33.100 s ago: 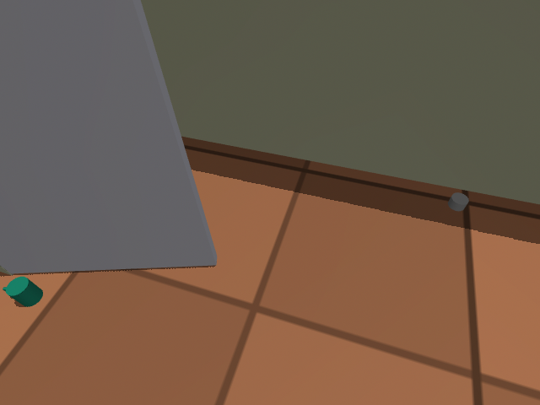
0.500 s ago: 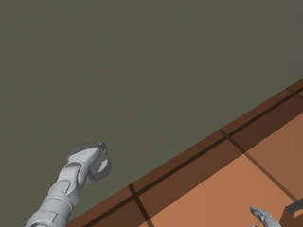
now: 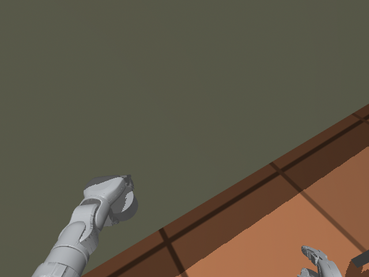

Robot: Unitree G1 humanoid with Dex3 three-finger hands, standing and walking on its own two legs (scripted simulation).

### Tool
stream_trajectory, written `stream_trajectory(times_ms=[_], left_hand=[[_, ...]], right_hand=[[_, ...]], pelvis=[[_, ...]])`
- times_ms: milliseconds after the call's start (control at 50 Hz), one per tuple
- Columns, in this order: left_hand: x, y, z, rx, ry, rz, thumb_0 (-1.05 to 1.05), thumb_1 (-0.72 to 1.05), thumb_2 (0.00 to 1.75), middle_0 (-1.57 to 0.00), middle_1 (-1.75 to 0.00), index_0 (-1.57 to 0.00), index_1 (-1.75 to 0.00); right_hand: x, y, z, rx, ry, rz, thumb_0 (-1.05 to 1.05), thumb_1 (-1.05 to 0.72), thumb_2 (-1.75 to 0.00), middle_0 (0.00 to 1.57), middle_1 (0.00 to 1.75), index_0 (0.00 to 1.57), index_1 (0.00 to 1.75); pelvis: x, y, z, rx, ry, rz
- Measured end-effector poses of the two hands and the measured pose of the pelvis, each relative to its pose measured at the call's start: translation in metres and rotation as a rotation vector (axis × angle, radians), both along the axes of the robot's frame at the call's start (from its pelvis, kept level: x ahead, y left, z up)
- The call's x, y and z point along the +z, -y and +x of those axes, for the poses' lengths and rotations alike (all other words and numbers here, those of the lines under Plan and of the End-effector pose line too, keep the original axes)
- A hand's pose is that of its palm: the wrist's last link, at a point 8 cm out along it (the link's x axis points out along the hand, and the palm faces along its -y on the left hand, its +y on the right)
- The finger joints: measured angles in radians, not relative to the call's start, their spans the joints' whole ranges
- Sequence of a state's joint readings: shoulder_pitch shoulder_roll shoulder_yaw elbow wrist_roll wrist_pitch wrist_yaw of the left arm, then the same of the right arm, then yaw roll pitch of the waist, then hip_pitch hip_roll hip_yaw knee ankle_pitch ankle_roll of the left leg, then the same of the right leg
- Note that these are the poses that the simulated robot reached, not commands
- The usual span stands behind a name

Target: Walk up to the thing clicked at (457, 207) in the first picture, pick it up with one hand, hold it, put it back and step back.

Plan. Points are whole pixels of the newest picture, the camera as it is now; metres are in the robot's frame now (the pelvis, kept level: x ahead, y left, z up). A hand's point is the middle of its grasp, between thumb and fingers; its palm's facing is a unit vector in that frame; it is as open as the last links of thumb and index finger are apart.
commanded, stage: hold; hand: left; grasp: from above
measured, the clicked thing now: (121, 203) +0.31 +0.21 -0.06
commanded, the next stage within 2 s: crouch in 0.58 s
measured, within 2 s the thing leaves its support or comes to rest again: neither
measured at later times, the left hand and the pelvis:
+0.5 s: hand (110, 211) +0.28 +0.22 -0.04, palm faces -0.44 -0.06 -0.90, open 10.3 cm; pelvis -0.01 +0.00 +0.00, yaw +0 degrees
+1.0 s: hand (115, 220) +0.27 +0.23 -0.09, palm faces -0.46 -0.04 -0.89, open 10.2 cm; pelvis -0.01 +0.00 -0.01, yaw +1 degrees
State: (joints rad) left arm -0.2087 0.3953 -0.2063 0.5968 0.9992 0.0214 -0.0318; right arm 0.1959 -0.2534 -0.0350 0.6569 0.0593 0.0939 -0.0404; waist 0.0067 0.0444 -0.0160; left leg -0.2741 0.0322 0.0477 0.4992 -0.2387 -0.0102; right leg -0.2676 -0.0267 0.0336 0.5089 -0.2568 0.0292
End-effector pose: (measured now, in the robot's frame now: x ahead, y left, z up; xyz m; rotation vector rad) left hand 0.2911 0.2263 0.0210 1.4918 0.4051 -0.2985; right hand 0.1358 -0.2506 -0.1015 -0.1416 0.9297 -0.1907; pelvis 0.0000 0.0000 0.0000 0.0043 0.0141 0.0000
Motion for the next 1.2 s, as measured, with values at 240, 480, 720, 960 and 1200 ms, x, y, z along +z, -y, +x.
stream_trajectory(times_ms=[240,480,720,960,1200], left_hand=[[-0.006,0.001,-0.01,-0.013,-0.02,0.0,-0.01,0.02,0.75,-0.7,-0.88,-0.49,-0.73],[-0.002,-0.001,-0.008,0.001,-0.002,0.004,-0.01,0.0,0.79,-0.69,-0.91,-0.48,-0.75],[-0.005,-0.001,-0.01,-0.007,-0.002,0.004,-0.01,-0.01,0.79,-0.68,-0.94,-0.47,-0.78],[-0.036,0.0,-0.013,0.002,-0.015,0.016,0.03,0.03,0.72,-0.68,-0.89,-0.49,-0.74],[-0.133,0.001,0.0,-0.039,-0.01,0.065,0.05,0.06,0.63,-0.73,-0.81,-0.54,-0.68]], right_hand=[[0.0,-0.002,0.0,0.013,-0.001,-0.001,0.01,-0.9,-0.9,0.2,0.3,0.2,0.3],[0.0,-0.001,-0.006,0.005,-0.01,0.0,0.01,-0.91,-0.9,0.2,0.3,0.2,0.3],[-0.001,-0.001,-0.005,0.008,-0.013,-0.005,0.01,-0.91,-0.91,0.2,0.3,0.2,0.3],[-0.006,0.003,-0.012,0.008,-0.051,-0.015,0.01,-0.9,-0.9,0.2,0.3,0.21,0.3],[-0.062,0.026,-0.058,-0.007,-0.194,-0.095,0.0,-0.9,-0.9,0.2,0.3,0.21,0.3]], pelvis=[[0.001,0.0,-0.004,0.002,0.006,0.001],[0.001,0.0,-0.005,0.003,0.011,0.0],[0.001,0.0,-0.005,0.003,0.01,0.001],[-0.003,0.002,-0.006,0.012,-0.028,0.001],[-0.059,0.0,-0.021,0.022,-0.242,-0.018]])
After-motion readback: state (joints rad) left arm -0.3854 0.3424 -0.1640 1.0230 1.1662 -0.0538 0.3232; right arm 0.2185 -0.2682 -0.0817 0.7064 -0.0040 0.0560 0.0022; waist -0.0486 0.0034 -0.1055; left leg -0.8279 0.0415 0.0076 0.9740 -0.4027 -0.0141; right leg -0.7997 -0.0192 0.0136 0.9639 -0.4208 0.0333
